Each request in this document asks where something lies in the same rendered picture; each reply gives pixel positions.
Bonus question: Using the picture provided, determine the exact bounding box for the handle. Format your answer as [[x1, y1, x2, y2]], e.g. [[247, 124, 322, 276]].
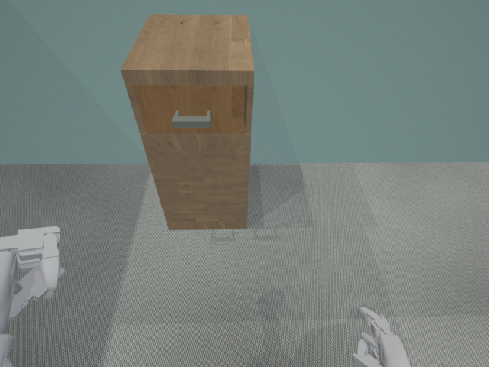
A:
[[172, 110, 211, 128]]

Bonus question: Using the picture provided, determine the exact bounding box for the drawer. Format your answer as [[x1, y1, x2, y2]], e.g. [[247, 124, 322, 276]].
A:
[[134, 85, 245, 134]]

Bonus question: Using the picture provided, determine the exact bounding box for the robot left forearm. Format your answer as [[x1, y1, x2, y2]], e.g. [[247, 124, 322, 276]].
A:
[[0, 334, 15, 367]]

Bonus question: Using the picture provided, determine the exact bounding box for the robot right hand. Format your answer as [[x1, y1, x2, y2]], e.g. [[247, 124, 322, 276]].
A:
[[353, 307, 411, 367]]

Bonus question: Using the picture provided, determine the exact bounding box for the cabinet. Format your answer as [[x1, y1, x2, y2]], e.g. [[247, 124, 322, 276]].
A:
[[121, 14, 254, 230]]

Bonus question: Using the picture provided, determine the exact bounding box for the robot left hand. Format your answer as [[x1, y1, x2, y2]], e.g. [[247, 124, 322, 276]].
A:
[[0, 226, 65, 334]]

